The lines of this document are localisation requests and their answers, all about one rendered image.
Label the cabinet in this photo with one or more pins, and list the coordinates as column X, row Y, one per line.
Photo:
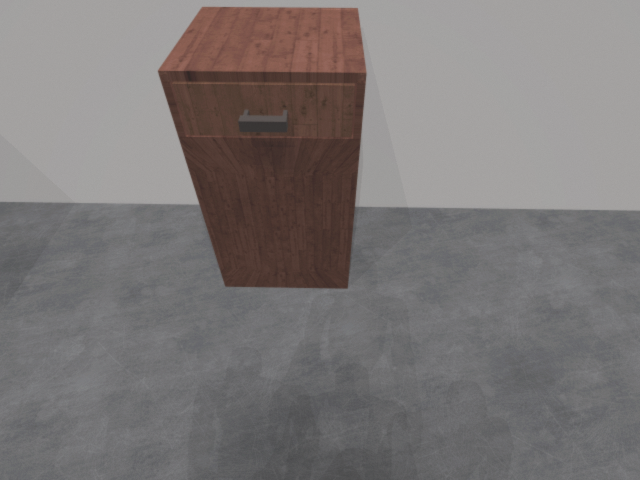
column 279, row 210

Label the handle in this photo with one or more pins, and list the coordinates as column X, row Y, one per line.
column 263, row 123

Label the drawer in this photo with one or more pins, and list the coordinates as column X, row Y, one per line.
column 314, row 109

